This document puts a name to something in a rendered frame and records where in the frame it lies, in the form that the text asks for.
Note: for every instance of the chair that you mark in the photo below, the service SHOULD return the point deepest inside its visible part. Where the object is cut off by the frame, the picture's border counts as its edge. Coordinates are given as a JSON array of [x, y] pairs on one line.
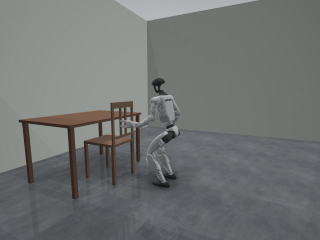
[[112, 141]]

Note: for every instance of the robot right foot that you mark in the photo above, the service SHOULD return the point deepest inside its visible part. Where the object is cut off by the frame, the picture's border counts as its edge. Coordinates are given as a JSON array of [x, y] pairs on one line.
[[173, 176]]

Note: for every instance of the table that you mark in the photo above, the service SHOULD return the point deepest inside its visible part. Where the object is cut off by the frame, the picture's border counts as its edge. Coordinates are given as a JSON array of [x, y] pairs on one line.
[[71, 121]]

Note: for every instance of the robot left upper arm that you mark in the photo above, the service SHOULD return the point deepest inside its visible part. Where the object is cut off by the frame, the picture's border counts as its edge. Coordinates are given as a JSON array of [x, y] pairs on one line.
[[154, 106]]

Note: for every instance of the robot left thigh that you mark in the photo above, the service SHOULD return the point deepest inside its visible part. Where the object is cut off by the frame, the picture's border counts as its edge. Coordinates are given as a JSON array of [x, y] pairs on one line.
[[158, 142]]

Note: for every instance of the left robot hand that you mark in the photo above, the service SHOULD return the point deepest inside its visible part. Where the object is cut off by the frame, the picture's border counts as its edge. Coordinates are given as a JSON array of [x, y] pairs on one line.
[[129, 124]]

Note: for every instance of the robot right upper arm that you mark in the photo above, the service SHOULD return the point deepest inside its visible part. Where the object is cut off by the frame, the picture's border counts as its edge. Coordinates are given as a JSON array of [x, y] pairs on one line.
[[175, 107]]

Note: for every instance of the robot left forearm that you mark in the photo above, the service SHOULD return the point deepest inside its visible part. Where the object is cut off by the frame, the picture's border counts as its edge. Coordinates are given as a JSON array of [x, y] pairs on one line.
[[145, 122]]

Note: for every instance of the robot right forearm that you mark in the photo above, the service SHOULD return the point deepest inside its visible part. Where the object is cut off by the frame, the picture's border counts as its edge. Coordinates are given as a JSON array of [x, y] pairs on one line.
[[175, 119]]

